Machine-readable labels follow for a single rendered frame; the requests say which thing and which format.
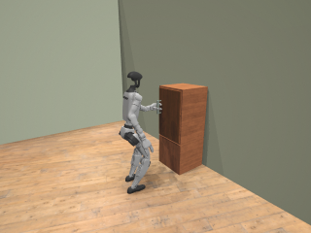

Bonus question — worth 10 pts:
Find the right robot upper arm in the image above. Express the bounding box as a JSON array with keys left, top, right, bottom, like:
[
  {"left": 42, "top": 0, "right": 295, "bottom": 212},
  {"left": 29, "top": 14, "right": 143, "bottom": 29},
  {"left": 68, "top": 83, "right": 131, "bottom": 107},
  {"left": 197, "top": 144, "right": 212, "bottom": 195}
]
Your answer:
[{"left": 127, "top": 93, "right": 143, "bottom": 121}]

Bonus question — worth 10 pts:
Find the cupboard door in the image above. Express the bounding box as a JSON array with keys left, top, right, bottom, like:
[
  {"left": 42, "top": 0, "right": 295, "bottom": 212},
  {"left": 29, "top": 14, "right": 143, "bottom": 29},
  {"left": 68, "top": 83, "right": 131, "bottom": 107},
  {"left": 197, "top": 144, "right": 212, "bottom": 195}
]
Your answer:
[{"left": 158, "top": 87, "right": 182, "bottom": 144}]

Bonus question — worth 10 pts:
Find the humanoid robot head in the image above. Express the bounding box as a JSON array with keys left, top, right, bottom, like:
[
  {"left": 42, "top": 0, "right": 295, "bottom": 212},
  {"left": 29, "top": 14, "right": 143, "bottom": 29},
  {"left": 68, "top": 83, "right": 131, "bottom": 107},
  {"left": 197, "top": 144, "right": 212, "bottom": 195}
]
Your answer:
[{"left": 126, "top": 71, "right": 143, "bottom": 93}]

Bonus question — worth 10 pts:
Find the robot right forearm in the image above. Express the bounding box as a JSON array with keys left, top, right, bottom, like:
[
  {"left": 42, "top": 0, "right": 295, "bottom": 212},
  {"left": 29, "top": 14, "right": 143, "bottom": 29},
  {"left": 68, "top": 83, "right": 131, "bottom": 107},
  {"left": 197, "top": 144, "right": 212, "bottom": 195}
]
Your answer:
[{"left": 130, "top": 115, "right": 147, "bottom": 141}]

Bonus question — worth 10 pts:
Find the robot left shin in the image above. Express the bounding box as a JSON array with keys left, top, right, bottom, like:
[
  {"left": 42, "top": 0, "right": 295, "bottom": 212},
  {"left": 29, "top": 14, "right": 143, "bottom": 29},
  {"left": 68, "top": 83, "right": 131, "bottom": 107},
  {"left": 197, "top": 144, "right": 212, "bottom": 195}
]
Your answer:
[{"left": 128, "top": 151, "right": 142, "bottom": 177}]

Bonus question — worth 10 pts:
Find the robot left hand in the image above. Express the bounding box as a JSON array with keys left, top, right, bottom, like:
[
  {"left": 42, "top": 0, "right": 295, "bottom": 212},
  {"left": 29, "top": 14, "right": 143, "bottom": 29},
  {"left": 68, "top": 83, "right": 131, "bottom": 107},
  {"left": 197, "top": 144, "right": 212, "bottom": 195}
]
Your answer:
[{"left": 151, "top": 103, "right": 162, "bottom": 111}]

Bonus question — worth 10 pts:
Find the handle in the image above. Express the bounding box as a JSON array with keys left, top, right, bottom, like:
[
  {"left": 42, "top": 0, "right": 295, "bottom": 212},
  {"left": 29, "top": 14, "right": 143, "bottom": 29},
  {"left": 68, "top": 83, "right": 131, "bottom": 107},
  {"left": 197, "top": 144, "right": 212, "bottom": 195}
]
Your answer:
[{"left": 156, "top": 100, "right": 161, "bottom": 114}]

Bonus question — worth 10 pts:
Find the robot left forearm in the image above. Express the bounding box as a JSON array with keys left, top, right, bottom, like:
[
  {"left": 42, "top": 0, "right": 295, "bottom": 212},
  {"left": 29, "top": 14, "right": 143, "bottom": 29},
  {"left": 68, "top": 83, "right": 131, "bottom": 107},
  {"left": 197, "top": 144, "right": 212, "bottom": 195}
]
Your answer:
[{"left": 139, "top": 105, "right": 152, "bottom": 112}]

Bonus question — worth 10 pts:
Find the robot right hand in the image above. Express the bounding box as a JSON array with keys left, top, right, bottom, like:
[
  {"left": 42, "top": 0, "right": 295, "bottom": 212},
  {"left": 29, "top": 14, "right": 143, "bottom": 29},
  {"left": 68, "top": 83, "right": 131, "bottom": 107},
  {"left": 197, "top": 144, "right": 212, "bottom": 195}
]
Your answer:
[{"left": 141, "top": 138, "right": 154, "bottom": 156}]

